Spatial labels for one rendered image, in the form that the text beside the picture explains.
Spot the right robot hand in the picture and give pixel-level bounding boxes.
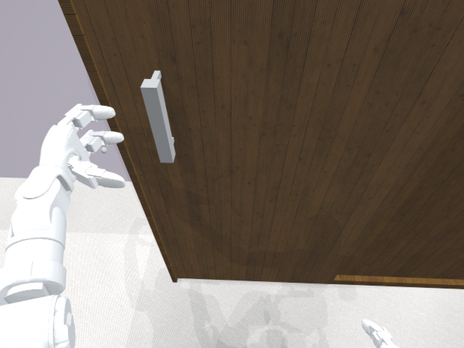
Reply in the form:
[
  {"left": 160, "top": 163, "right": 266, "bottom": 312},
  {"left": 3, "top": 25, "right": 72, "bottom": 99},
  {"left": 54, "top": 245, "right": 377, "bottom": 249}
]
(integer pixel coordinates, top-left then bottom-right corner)
[{"left": 362, "top": 319, "right": 399, "bottom": 348}]

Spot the left robot forearm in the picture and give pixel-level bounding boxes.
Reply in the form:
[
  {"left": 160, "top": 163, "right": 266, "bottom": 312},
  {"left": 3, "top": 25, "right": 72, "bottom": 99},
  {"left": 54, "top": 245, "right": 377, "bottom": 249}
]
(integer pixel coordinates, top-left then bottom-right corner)
[{"left": 0, "top": 165, "right": 74, "bottom": 306}]

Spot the robot left upper arm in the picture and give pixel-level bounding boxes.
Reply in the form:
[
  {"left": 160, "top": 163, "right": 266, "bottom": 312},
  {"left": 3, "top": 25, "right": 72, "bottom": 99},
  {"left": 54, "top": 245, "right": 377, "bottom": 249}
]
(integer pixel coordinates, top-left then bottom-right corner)
[{"left": 0, "top": 294, "right": 75, "bottom": 348}]

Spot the wardrobe door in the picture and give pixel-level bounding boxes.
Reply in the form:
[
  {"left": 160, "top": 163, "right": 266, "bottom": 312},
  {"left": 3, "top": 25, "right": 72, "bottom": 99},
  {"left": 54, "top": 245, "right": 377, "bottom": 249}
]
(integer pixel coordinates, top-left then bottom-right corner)
[
  {"left": 338, "top": 96, "right": 464, "bottom": 280},
  {"left": 72, "top": 0, "right": 464, "bottom": 284}
]

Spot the left robot hand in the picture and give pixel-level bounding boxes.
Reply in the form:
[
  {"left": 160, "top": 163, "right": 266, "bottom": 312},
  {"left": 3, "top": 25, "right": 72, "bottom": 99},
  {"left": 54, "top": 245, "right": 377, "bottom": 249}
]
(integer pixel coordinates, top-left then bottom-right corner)
[{"left": 39, "top": 104, "right": 125, "bottom": 189}]

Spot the handle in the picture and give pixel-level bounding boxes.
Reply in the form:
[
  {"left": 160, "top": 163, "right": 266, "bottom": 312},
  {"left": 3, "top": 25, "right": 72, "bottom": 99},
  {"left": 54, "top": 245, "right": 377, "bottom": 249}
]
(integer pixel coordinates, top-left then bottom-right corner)
[{"left": 140, "top": 70, "right": 175, "bottom": 163}]

